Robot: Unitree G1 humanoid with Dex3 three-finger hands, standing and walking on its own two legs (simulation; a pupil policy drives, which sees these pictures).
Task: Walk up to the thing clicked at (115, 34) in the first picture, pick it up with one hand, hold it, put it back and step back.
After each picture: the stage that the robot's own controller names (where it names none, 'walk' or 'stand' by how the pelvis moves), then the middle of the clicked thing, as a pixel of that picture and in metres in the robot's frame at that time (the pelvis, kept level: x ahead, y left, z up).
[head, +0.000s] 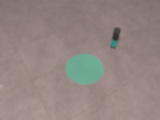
stand; (115, 38) +1.31 -0.37 -0.66
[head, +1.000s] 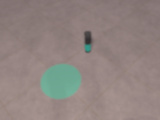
walk; (87, 42) +1.22 +0.02 -0.63
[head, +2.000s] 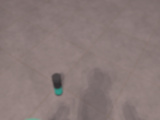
walk; (57, 85) +0.69 +0.21 -0.63
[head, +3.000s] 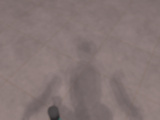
walk; (54, 116) +0.40 +0.16 -0.63
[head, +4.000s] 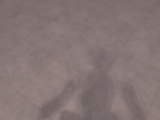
stand; out of the picture +0.36 +0.15 -0.65
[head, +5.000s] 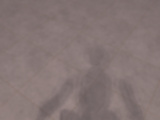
stand; out of the picture +0.36 +0.15 -0.66
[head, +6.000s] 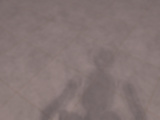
stand; out of the picture +0.36 +0.17 -0.66
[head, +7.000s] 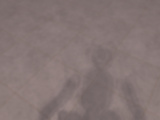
stand; out of the picture +0.35 +0.18 -0.66
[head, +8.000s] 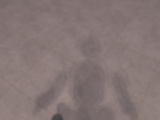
go down; out of the picture +0.36 +0.15 -0.65
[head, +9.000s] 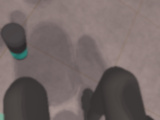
go down; (17, 45) +0.46 +0.18 -0.24
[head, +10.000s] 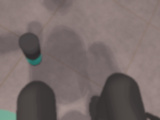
close in; (32, 52) +0.46 +0.16 -0.27
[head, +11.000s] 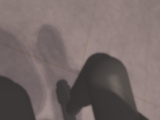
close in; out of the picture +0.46 +0.20 -0.17
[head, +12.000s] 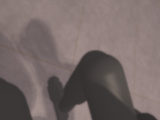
close; out of the picture +0.47 +0.23 -0.17
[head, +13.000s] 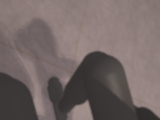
lift; out of the picture +0.42 +0.21 -0.18
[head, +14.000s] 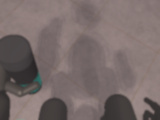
lift; (24, 71) +0.34 +0.17 +0.02
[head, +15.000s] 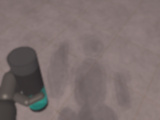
hold; (32, 84) +0.31 +0.17 +0.04
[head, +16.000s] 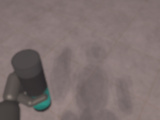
hold; (35, 85) +0.31 +0.16 +0.05
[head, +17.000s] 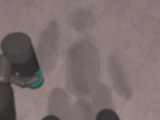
crouch; (27, 66) +0.38 +0.16 -0.01
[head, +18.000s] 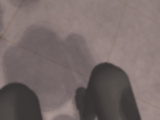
lower; out of the picture +0.51 +0.21 -0.06
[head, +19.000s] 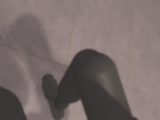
lower; out of the picture +0.48 +0.24 -0.18
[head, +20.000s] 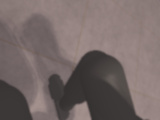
lower; out of the picture +0.48 +0.23 -0.17
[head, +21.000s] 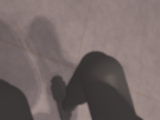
lower; out of the picture +0.47 +0.23 -0.17
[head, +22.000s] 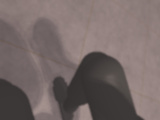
lower; out of the picture +0.47 +0.22 -0.16
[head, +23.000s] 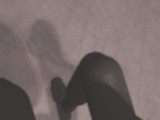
open; out of the picture +0.46 +0.20 -0.19
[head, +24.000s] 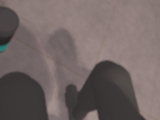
stand; (0, 34) +0.45 +0.18 -0.20
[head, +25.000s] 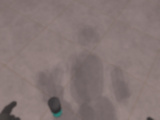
stand; (55, 108) +0.39 +0.14 -0.54
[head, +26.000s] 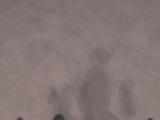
stand; out of the picture +0.37 +0.14 -0.60
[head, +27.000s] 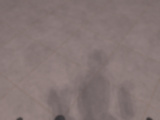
stand; out of the picture +0.38 +0.13 -0.60
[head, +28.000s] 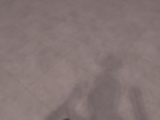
stand; out of the picture +0.38 +0.13 -0.66
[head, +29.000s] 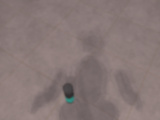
walk; (69, 94) +0.50 +0.11 -0.63
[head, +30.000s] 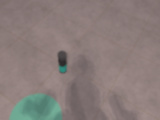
walk; (62, 62) +0.79 +0.12 -0.63
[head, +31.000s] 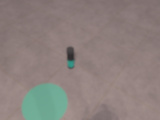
stand; (70, 58) +1.04 +0.14 -0.63
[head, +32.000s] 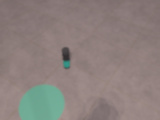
stand; (66, 58) +1.03 +0.16 -0.66
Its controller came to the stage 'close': yes
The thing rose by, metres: 0.71
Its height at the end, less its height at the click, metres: +0.00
